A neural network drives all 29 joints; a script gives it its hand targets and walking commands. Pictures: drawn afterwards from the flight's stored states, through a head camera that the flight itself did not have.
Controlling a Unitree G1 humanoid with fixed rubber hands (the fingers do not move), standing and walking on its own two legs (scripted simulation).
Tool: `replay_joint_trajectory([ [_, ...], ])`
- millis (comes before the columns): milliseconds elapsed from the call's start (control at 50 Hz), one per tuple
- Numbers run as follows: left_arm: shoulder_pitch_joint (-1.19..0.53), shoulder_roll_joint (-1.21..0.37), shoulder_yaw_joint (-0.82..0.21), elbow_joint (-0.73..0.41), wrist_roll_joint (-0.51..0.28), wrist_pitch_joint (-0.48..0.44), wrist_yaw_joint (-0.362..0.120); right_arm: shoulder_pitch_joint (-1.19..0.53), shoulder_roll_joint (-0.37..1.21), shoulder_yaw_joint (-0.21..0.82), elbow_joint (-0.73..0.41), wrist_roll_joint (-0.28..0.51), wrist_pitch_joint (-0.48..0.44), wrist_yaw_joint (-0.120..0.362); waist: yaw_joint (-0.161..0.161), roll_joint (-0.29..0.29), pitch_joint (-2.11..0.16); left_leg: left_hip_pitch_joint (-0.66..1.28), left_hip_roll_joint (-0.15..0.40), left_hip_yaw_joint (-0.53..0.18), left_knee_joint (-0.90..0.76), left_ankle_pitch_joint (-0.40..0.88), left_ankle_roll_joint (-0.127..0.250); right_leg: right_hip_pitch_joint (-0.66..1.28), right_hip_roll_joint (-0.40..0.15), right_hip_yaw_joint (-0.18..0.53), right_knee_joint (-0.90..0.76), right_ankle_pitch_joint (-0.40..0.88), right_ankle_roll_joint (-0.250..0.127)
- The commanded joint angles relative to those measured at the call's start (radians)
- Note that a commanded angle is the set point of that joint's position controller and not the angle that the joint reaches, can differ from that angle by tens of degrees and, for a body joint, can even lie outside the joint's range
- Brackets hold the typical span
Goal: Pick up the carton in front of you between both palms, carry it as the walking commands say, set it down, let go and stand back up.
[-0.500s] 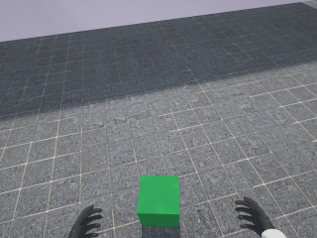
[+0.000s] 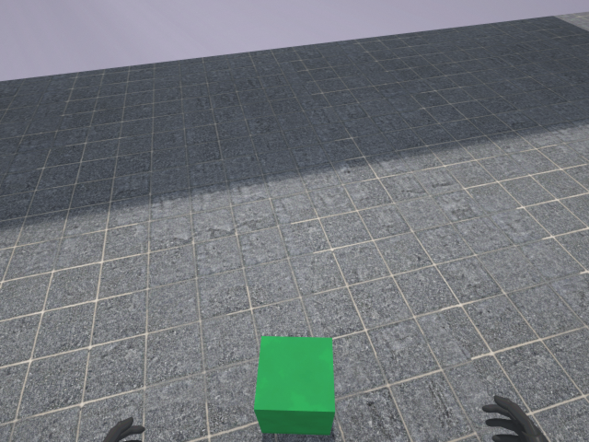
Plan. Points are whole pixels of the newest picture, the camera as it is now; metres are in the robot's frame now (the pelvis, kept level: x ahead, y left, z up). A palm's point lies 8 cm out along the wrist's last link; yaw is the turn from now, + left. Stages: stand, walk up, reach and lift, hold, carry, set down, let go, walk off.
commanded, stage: stand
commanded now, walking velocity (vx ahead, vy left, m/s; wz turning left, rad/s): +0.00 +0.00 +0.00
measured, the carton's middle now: (296, 386) +0.42 +0.03 -0.65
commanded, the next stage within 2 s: none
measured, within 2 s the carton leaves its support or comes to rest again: neither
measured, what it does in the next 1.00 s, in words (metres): stands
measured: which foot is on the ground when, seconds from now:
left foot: down 0.00-1.00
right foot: down 0.00-1.00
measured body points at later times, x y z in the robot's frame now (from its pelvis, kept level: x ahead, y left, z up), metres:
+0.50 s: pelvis -0.01 +0.00 +0.00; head -0.01 +0.01 +0.45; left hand +0.11 +0.30 -0.10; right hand +0.12 -0.30 -0.10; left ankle -0.02 +0.11 -0.74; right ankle -0.05 -0.12 -0.74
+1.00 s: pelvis -0.03 +0.00 +0.01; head -0.03 +0.00 +0.46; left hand +0.08 +0.31 -0.11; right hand +0.09 -0.31 -0.10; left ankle -0.02 +0.11 -0.74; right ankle -0.05 -0.12 -0.74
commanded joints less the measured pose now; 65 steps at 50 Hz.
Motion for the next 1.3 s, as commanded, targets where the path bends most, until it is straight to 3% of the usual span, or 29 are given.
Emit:
replay_joint_trajectory([
  [0, -0.022, 0.138, 0.032, -0.045, -0.001, -0.019, 0.007, -0.032, -0.151, -0.034, -0.042, 0.002, -0.018, -0.007, -0.001, 0.021, -0.075, 0.098, 0.103, -0.083, -0.040, 0.408, -0.002, -0.024, -0.089, 0.051, -0.047, 0.368, 0.008],
  [180, -0.033, 0.147, 0.027, 0.011, -0.004, -0.024, 0.010, -0.043, -0.161, -0.029, 0.009, 0.007, -0.023, -0.009, 0.000, 0.016, -0.066, 0.109, 0.107, -0.088, -0.061, 0.418, 0.002, -0.002, -0.097, 0.056, -0.064, 0.379, 0.002],
  [760, -0.058, 0.187, 0.004, 0.162, -0.010, -0.036, 0.002, -0.074, -0.200, -0.010, 0.154, 0.017, -0.030, -0.002, -0.002, 0.015, -0.002, 0.105, 0.125, -0.109, -0.163, 0.251, 0.008, 0.011, -0.118, 0.089, -0.162, 0.248, -0.012],
  [1280, -0.085, 0.209, -0.010, 0.251, -0.015, -0.042, -0.001, -0.088, -0.221, -0.002, 0.229, 0.024, -0.031, 0.003, -0.003, 0.016, -0.001, 0.111, 0.134, -0.117, -0.193, 0.239, 0.012, 0.020, -0.126, 0.093, -0.192, 0.243, -0.015],
])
